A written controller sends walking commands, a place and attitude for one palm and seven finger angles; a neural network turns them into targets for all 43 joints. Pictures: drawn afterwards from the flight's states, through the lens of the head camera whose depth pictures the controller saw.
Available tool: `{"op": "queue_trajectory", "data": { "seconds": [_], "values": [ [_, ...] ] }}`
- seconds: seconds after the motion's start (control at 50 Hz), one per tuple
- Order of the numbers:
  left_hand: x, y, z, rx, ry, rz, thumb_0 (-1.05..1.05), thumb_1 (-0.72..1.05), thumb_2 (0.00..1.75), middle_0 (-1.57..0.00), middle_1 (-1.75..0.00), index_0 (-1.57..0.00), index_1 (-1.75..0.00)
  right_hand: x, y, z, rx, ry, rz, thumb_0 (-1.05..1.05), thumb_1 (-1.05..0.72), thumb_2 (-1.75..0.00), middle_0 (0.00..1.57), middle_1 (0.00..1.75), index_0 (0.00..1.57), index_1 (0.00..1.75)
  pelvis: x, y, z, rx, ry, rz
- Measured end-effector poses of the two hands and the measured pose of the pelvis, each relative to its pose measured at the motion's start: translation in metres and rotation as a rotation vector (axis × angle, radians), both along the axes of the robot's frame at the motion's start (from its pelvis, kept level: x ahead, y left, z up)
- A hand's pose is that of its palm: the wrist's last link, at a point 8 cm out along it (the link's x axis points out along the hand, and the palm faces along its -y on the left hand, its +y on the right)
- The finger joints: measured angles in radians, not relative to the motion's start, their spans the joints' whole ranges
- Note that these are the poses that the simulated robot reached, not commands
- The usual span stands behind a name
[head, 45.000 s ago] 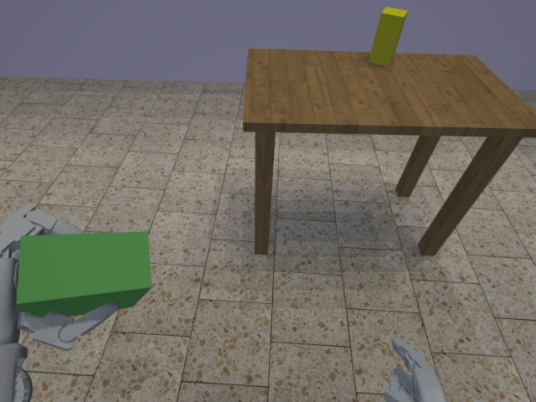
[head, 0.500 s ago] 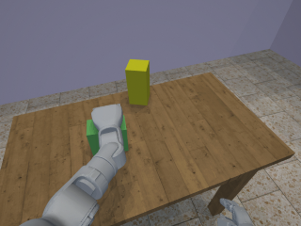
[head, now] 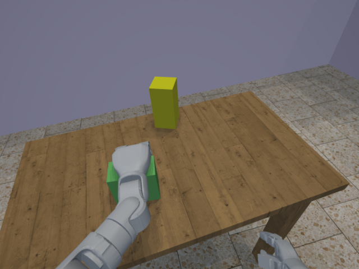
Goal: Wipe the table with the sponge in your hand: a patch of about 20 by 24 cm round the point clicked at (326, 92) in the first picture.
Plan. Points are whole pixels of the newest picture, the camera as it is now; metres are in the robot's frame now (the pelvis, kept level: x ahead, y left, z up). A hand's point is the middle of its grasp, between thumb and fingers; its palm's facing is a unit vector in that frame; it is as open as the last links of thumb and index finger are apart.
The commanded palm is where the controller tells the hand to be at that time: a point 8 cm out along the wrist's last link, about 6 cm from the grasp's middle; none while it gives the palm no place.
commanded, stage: wipe back along the third lane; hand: left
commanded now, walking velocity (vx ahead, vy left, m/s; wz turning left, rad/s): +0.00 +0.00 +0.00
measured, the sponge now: (136, 184) +0.33 +0.16 -0.01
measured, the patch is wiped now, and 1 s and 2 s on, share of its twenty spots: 1.00 1.00 1.00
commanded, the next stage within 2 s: slide back across to the middle lane in 0.50 s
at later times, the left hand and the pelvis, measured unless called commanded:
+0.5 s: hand (142, 187) +0.29 +0.13 +0.04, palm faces +0.02 -0.09 -1.00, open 10.3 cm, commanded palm +0.24 +0.12 +0.08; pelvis -0.01 -0.02 +0.00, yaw -1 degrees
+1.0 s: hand (131, 196) +0.26 +0.14 +0.05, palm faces +0.03 -0.23 -0.97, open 10.3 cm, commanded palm +0.21 +0.16 +0.11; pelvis -0.01 -0.01 +0.00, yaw -2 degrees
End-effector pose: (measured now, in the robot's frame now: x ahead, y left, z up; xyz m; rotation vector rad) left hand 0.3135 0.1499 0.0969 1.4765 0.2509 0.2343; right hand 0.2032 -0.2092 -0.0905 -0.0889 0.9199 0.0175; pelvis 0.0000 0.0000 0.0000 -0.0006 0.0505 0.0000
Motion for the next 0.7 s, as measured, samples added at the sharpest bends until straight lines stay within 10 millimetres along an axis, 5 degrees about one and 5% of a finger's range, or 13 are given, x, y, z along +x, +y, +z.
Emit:
{"op": "queue_trajectory", "data": {
  "seconds": [0.7],
  "values": [
    [-0.053,-0.019,-0.001,-0.048,-0.024,-0.041,0.0,-0.5,1.03,-0.64,-1.41,-0.69,-1.37,0.0,-0.017,0.008,0.044,-0.085,0.011,0.02,-0.91,-0.9,0.2,0.3,0.21,0.31,-0.008,-0.018,0.0,0.009,-0.059,-0.024]
  ]
}}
